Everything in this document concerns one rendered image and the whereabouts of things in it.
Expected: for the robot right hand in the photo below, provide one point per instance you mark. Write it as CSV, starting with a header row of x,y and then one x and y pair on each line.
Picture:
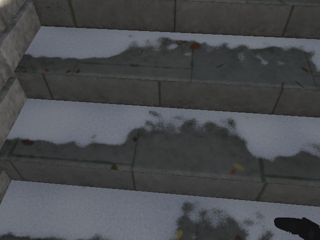
x,y
304,227

